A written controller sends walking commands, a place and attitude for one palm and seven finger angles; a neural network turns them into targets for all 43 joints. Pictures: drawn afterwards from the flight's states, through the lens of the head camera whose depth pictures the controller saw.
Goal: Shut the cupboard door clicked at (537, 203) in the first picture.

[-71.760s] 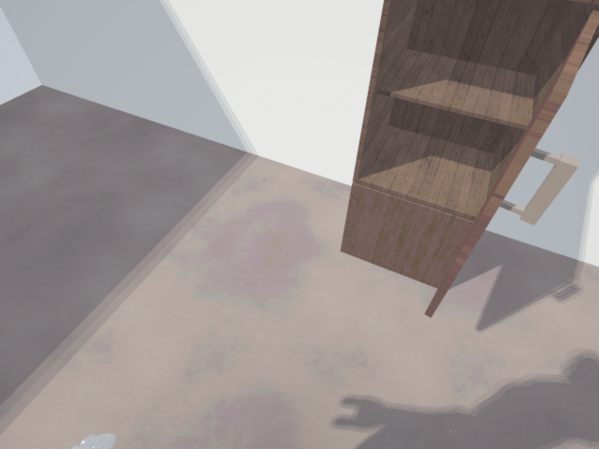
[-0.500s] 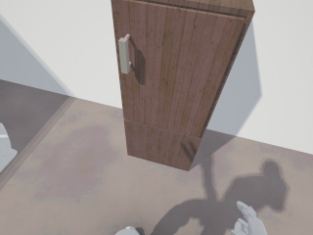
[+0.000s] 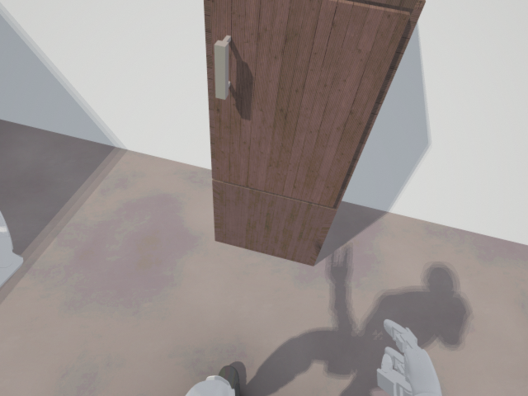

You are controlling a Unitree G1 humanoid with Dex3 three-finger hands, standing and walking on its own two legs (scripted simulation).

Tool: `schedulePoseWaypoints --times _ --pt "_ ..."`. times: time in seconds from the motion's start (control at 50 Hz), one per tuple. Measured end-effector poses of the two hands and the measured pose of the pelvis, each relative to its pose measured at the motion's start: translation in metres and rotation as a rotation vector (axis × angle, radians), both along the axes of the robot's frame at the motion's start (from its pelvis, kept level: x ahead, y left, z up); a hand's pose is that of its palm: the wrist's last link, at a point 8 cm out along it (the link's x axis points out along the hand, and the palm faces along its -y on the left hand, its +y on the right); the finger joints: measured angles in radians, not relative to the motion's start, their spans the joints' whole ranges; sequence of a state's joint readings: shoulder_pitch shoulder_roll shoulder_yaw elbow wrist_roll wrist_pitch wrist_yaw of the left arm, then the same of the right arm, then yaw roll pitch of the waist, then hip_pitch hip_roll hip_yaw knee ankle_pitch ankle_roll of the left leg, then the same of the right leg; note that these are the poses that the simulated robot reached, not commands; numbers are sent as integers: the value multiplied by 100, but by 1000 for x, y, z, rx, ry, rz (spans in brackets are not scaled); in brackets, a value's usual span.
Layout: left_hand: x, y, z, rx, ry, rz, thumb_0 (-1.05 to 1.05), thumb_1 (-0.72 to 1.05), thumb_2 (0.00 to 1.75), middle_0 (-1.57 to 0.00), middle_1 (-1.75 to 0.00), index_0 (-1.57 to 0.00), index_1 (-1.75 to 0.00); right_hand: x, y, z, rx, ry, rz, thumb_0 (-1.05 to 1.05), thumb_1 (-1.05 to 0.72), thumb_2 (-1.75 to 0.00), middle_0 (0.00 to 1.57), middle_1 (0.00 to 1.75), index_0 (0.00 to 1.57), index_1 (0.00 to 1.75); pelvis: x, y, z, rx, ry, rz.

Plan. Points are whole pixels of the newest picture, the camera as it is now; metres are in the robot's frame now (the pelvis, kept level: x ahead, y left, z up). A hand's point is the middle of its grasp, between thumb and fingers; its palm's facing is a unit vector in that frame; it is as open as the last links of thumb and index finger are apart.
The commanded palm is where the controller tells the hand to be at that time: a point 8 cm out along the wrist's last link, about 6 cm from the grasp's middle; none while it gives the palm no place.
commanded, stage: stop stepping back and stand still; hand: left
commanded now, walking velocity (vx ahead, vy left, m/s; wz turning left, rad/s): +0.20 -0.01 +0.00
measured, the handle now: (224, 67) +0.78 +0.16 +0.10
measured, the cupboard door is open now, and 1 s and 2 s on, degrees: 0 0 0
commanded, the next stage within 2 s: let the arm hang, fingers relaxed in 0.88 s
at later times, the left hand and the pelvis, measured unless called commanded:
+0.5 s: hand out of the picture +0.13 +0.34 +0.19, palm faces +0.46 -0.82 -0.36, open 7.4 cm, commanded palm +0.08 +0.37 +0.19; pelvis -0.08 +0.08 +0.00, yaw -2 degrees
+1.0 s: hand out of the picture +0.12 +0.36 +0.17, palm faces +0.42 -0.81 -0.41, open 7.4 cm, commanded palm none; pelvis -0.09 +0.10 +0.00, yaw -2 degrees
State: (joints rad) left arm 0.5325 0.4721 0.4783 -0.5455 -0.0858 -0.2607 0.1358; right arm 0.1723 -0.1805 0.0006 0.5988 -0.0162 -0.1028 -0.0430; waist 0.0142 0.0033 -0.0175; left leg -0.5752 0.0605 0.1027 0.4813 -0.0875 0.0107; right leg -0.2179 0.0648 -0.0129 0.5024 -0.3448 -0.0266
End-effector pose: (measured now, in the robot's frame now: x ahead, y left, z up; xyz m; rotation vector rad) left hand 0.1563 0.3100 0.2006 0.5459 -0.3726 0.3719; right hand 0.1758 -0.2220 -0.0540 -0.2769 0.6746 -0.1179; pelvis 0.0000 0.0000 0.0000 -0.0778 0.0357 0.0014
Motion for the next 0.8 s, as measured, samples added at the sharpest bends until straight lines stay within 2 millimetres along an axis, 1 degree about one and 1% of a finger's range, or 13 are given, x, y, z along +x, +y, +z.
schedulePoseWaypoints --times 0.04,0.08,0.12,0.18,0.24,0.3,0.38,0.44,0.52,0.58,0.62,0.72,0.8 --pt "-10 -3 -2 -17 -4 -25 1 89 90 -21 -30 -21 -30 -15 2 -3 -10 19 -6 1 -90 -90 21 30 20 30 -8 7 0 -2 -23 -5" --pt "-16 0 -6 -43 -6 -32 1 89 90 -21 -30 -21 -30 -32 3 -5 -25 43 -33 1 -90 -90 21 30 20 30 -9 14 -1 4 -35 -16" --pt "-17 10 -12 -69 -12 -23 1 89 90 -21 -30 -21 -30 -48 4 -9 -46 57 -67 1 -90 -90 21 30 20 30 -12 23 -4 -2 -42 -4" --pt "-16 31 -18 -98 1 19 1 89 90 -21 -30 -21 -30 -73 11 -11 -49 79 -106 1 -90 -90 21 30 20 30 -25 31 -2 -1 -61 4" --pt "-22 42 -11 -113 33 43 1 89 90 -21 -30 -21 -30 -98 23 -5 -13 95 -116 1 -90 -90 21 30 20 30 -39 36 10 -4 -64 3" --pt "-40 39 1 -80 68 16 2 89 90 -21 -30 -21 -30 -116 35 1 25 92 -107 1 -90 -90 21 30 20 30 -51 41 18 6 -52 -1" --pt "-68 33 9 7 61 -53 1 89 90 -21 -30 -21 -30 -132 40 -10 18 108 -90 1 -90 -90 21 30 20 30 -71 53 8 37 -54 -51" --pt "-75 47 7 -22 14 -35 1 89 90 -21 -30 -21 -30 -145 44 -14 5 142 -119 1 -90 -90 21 30 20 30 -74 64 8 37 -68 -56" --pt "-69 75 -6 -92 -34 24 1 89 90 -21 -30 -21 -30 -154 50 -20 -37 119 -153 1 -90 -90 21 30 20 30 -80 83 -3 27 -76 -30" --pt "-65 86 -11 -107 -11 27 1 89 90 -21 -30 -21 -30 -158 62 -20 -19 95 -171 1 -90 -90 21 30 20 30 -90 91 -2 40 -95 -39" --pt "-67 85 -9 -96 26 10 1 89 90 -20 -30 -21 -30 -162 73 -15 11 85 -165 1 -90 -90 20 30 20 30 -94 93 4 41 -93 -49" --pt "-81 70 5 -51 88 -42 2 89 90 -20 -30 -21 -30 -164 93 -5 74 83 -130 1 -90 -90 21 30 20 30 -98 93 17 28 -68 -68" --pt "-90 67 8 13 112 -25 1 89 90 -21 -30 -21 -30 -159 94 -15 93 85 -103 1 -90 -90 21 30 20 30 -106 90 11 57 -44 -69"
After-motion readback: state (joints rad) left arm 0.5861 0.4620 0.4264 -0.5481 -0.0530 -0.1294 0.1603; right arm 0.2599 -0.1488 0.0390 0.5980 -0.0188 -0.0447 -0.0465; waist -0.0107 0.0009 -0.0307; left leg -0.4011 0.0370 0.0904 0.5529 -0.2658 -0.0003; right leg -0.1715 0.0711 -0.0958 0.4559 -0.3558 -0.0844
